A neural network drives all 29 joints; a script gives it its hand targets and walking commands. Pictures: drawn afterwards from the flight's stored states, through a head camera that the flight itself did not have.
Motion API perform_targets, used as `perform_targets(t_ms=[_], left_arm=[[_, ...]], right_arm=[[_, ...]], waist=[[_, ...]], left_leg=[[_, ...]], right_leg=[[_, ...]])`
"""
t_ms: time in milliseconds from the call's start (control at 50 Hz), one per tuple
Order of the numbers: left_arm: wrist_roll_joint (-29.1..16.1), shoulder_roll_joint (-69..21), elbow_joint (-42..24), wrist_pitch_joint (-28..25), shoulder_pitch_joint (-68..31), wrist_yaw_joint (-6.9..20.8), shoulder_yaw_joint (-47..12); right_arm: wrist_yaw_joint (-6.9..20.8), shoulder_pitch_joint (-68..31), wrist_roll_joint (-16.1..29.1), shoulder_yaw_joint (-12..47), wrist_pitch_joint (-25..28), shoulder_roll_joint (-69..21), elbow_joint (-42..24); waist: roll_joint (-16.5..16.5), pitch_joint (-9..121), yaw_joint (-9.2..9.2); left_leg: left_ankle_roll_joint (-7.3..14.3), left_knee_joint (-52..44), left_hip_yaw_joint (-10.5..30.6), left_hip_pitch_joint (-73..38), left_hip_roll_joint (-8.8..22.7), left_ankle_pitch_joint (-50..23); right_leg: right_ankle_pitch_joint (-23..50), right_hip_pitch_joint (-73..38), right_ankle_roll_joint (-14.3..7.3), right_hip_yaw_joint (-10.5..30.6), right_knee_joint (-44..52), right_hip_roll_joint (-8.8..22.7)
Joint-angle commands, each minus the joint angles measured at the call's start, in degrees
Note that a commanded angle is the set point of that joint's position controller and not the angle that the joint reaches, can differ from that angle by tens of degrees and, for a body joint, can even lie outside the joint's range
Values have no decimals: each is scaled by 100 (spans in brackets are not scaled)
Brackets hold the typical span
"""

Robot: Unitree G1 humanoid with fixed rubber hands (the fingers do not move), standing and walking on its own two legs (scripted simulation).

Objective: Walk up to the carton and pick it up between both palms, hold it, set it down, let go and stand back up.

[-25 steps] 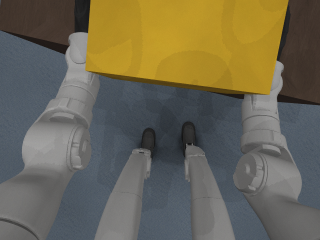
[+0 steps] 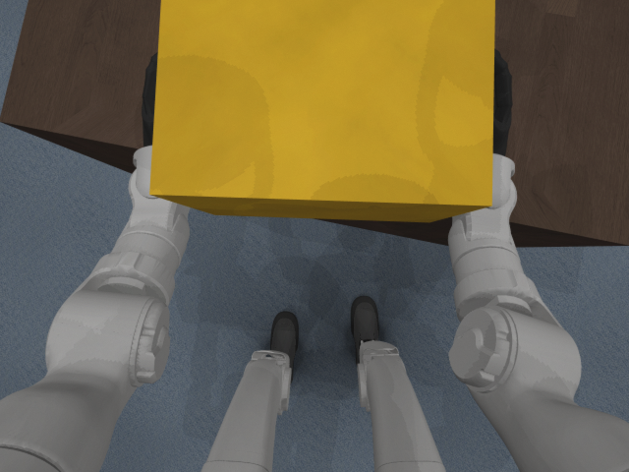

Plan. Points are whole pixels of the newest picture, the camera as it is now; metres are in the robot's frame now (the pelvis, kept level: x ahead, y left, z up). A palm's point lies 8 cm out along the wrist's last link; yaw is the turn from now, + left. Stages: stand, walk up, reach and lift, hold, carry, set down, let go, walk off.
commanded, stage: reach and lift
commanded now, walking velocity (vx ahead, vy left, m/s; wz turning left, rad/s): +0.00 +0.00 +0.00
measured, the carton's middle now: (324, 82) +0.51 -0.01 -0.04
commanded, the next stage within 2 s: none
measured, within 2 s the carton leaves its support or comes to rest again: leaves its support in 0.22 s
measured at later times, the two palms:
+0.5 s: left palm (175, 125) +0.47 +0.14 -0.05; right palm (519, 147) +0.44 -0.21 -0.05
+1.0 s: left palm (153, 74) +0.49 +0.13 +0.02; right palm (575, 83) +0.48 -0.22 +0.02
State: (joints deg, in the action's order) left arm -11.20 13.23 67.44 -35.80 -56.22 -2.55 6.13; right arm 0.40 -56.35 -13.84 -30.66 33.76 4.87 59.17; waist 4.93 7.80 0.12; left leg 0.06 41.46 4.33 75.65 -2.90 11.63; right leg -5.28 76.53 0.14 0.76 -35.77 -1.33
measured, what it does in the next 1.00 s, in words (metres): stands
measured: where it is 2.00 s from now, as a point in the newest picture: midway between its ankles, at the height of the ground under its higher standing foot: (324, 355)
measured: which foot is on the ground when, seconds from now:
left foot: down 0.00-1.00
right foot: down 0.00-1.00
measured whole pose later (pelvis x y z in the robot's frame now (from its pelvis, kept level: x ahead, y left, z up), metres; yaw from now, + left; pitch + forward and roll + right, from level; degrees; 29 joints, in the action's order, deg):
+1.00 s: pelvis +0.03 -0.02 -0.01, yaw +2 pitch +33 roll -1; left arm -13.7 11.4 84.5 -29.0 -56.5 -7.0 -3.3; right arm -3.6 -53.7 3.4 -9.5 18.8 10.9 73.7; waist 4.7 18.8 3.5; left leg -1.8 53.8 6.8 63.9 -3.1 22.7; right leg -17.9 66.0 -1.9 -1.0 -51.0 -2.5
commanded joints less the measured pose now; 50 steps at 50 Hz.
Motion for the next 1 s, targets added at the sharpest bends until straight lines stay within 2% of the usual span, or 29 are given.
perform_targets(t_ms=[0,40,100,120,160,180,220,260,280,300,360,380,440,500,560,580,660,680,700,720,740,780,800,860,980], left_arm=[[579,-3969,139,182,-1557,551,-1999],[449,-3949,115,136,-1883,558,-2175],[374,-3774,119,89,-2457,561,-2224],[310,-3782,124,66,-2630,563,-2260],[402,-3844,247,77,-2796,550,-2193],[380,-3869,211,62,-2871,529,-2174],[489,-3925,250,58,-2889,465,-2101],[539,-4064,257,63,-2918,445,-2058],[539,-4100,252,52,-3037,430,-2014],[629,-4218,287,59,-2996,405,-1975],[587,-4388,350,16,-2955,407,-1929],[564,-4436,333,8,-3027,424,-1940],[515,-4504,349,4,-2978,417,-1925],[339,-4528,273,-10,-3191,459,-2019],[206,-4628,298,33,-3091,476,-2076],[132,-4558,310,35,-3223,510,-2076],[-6,-4579,52,40,-3425,561,-2146],[240,-4752,12,56,-4079,525,-1953],[331,-4814,150,31,-3867,451,-2010],[261,-4851,84,39,-3937,422,-2123],[259,-4973,45,70,-3948,396,-2201],[188,-5054,-188,157,-3996,345,-2354],[167,-5041,-303,205,-4032,341,-2400],[291,-4989,-466,291,-4119,389,-2168],[632,-4573,31,210,-4041,580,-1372]], right_arm=[[1112,-749,-695,2620,-544,-3291,1640],[1079,-990,-427,2747,-492,-3316,1649],[1028,-1400,-34,2872,-402,-3221,1676],[991,-1512,65,2876,-340,-3169,1663],[927,-1868,281,2901,-218,-3072,1488],[885,-1983,373,2994,-171,-3051,1418],[846,-2324,582,3159,-96,-3120,1220],[821,-2488,690,3246,-77,-3194,1058],[814,-2627,772,3300,-80,-3290,1006],[807,-2723,798,3304,-69,-3299,906],[743,-2639,871,3469,-78,-3459,764],[716,-2580,929,3512,-101,-3564,799],[700,-2769,925,3577,-125,-3574,536],[662,-2713,886,3732,-230,-3735,499],[635,-2891,849,3800,-290,-3761,191],[619,-2876,762,3795,-320,-3851,255],[543,-3004,788,3925,-471,-4118,52],[706,-3860,810,3229,-436,-3569,-255],[741,-3752,740,3231,-555,-3504,-18],[746,-3668,837,3317,-632,-3570,16],[731,-3592,839,3400,-733,-3657,1],[749,-3472,949,3488,-938,-3840,111],[764,-3443,1055,3547,-1026,-3881,146],[691,-3504,1242,3711,-1155,-4115,143],[444,-3435,1164,3702,-952,-4498,202]], waist=[[-479,7766,694],[-391,7588,687],[-111,7040,579],[-139,6875,652],[120,6681,514],[113,6667,512],[200,6582,349],[279,6649,333],[280,6631,225],[366,6638,212],[80,6623,226],[159,6626,256],[-18,6744,197],[-291,6813,270],[-471,6905,281],[-600,6869,356],[-690,6763,351],[18,6472,474],[-102,6296,478],[56,6257,475],[49,6401,558],[192,6704,559],[270,6772,539],[154,6567,543],[-322,5745,595]], left_leg=[[-363,256,-511,-909,20,-921],[-339,400,-514,-1035,13,-874],[-369,545,-493,-1420,-23,-842],[-358,620,-457,-1539,-54,-902],[-373,718,-413,-1881,-97,-1194],[-385,829,-423,-1986,-126,-1272],[-390,865,-403,-2106,-152,-1458],[-411,953,-391,-2225,-181,-1595],[-425,942,-378,-2266,-186,-1664],[-419,961,-367,-2374,-208,-1764],[-423,1009,-318,-2720,-220,-1960],[-428,1011,-304,-2649,-233,-1977],[-394,975,-237,-2789,-218,-1927],[-375,1046,-215,-2752,-220,-1698],[-357,1064,-193,-2614,-204,-1474],[-350,1046,-193,-2464,-204,-1342],[-303,987,-245,-2155,-239,-1095],[-532,809,234,-2665,-126,-898],[-584,891,196,-3186,-88,-1146],[-612,947,173,-3239,-93,-1189],[-633,981,177,-3579,-20,-1114],[-663,955,72,-3768,0,-1125],[-668,972,-3,-3695,-50,-1201],[-584,858,-101,-3277,-233,-1299],[-228,345,-174,-1958,-424,-944]], right_leg=[[1046,-3220,88,-296,-760,-319],[936,-3302,86,-280,-930,-339],[967,-3523,13,-216,-1042,-334],[1003,-3404,35,-226,-1129,-321],[1167,-3272,29,-225,-1192,-329],[1228,-3257,22,-188,-1216,-330],[1318,-3149,36,-168,-1249,-369],[1405,-3066,65,-143,-1276,-398],[1445,-3038,60,-172,-1325,-420],[1487,-2988,81,-162,-1321,-425],[1609,-3024,151,-193,-1320,-499],[1644,-3168,118,-147,-1335,-489],[1572,-3170,166,-192,-1383,-507],[1444,-3275,184,-178,-1451,-522],[1283,-3469,225,-164,-1496,-525],[1297,-3635,225,-171,-1514,-521],[1252,-4162,291,-97,-1537,-497],[680,-3457,-22,-457,-1548,-339],[525,-3133,-55,-447,-1376,-380],[394,-2959,-83,-425,-1365,-374],[199,-2633,-115,-387,-1352,-394],[162,-2616,-103,-361,-1286,-399],[310,-2902,-77,-344,-1281,-380],[1046,-4183,-5,-196,-1311,-365],[2366,-6424,118,191,-1260,-208]])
